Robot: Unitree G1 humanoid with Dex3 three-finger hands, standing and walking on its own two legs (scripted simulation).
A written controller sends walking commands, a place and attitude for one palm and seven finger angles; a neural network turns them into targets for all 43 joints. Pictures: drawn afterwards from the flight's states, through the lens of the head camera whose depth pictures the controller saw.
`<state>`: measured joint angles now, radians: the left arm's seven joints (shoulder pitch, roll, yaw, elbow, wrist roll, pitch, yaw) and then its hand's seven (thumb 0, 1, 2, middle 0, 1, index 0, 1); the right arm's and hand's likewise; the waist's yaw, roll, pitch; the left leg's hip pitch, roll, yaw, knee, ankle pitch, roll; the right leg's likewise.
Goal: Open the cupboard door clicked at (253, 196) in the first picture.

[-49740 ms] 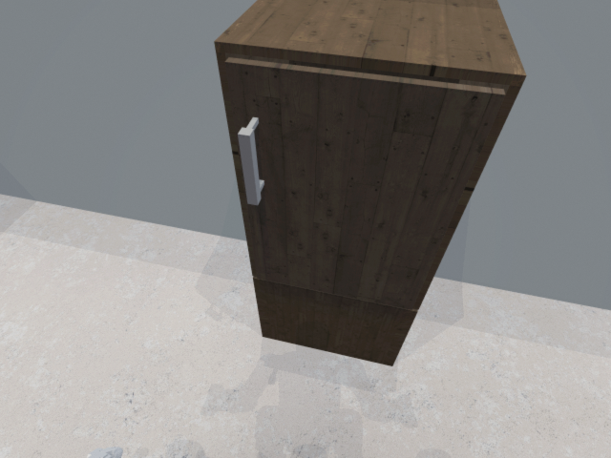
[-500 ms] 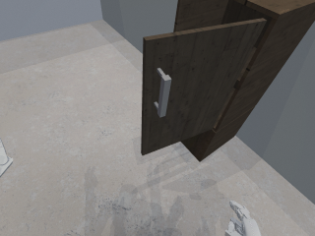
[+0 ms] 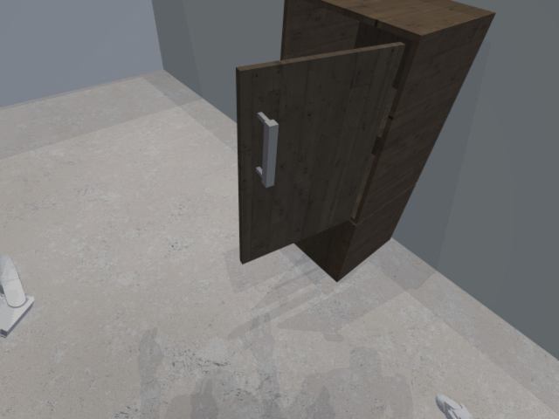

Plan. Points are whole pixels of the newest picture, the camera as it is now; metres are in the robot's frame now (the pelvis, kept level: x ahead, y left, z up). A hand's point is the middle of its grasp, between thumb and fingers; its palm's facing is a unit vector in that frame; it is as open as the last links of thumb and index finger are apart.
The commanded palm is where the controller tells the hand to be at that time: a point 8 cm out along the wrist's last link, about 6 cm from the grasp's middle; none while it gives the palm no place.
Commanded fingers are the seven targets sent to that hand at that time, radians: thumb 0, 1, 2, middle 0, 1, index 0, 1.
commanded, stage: stop stepping back and stand still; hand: left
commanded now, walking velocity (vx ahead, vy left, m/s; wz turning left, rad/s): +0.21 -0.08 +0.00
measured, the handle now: (265, 150) +0.63 +0.06 +0.05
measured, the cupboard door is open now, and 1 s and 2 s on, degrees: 79 79 79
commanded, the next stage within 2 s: let the arm hang, fingers relaxed in 0.60 s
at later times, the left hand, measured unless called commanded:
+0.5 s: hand (63, 279) +0.23 +0.26 +0.15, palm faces +0.37 -0.81 -0.46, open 7.4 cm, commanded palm +0.16 +0.29 +0.17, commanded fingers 0.00 0.90 0.90 -0.20 -0.30 -0.20 -0.30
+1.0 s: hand out of the picture +0.04 +0.19 -0.18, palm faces -0.02 -0.98 -0.18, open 7.1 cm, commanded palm none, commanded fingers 0.00 0.90 0.90 -0.20 -0.30 -0.20 -0.30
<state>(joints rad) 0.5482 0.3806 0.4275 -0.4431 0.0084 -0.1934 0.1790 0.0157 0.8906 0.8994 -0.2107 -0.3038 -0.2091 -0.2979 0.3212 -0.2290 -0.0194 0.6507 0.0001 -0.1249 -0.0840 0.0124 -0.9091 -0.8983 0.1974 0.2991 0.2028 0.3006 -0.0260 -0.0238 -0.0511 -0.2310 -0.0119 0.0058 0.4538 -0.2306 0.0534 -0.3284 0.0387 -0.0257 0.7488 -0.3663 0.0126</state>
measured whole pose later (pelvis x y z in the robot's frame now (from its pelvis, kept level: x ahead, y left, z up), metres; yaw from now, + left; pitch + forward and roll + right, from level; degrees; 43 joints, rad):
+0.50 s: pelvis +0.00 +0.00 -0.01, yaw -4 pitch +0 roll +0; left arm 0.52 0.42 0.44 -0.45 -0.03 -0.22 0.15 0.02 0.89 0.90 -0.21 -0.30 -0.21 -0.30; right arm 0.21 -0.21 -0.01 0.63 0.00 -0.13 -0.08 0.01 -0.91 -0.90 0.20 0.30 0.20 0.30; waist -0.02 -0.05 0.02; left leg -0.30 0.00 0.09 0.56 -0.25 0.04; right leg -0.18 -0.01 -0.01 0.58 -0.38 0.00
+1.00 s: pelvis -0.01 +0.02 -0.01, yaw -2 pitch +0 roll -1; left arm 0.29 0.17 0.01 0.91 0.01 0.05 0.03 0.00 0.98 0.90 -0.20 -0.30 -0.20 -0.30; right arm 0.20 -0.21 0.02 0.97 -0.03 0.01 0.00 0.01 -0.91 -0.90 0.20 0.30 0.20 0.30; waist -0.03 -0.03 0.05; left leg -0.32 -0.02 0.05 0.52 -0.19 0.05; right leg -0.16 -0.03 -0.05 0.51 -0.33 0.02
